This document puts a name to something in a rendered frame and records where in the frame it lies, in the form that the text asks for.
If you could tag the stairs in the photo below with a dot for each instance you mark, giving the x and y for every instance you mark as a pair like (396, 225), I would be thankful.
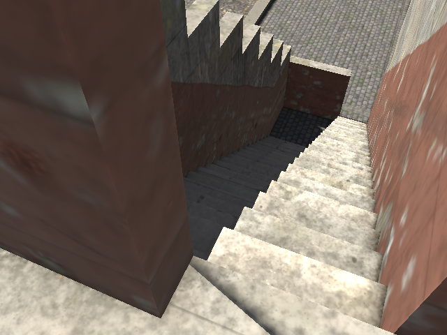
(313, 233)

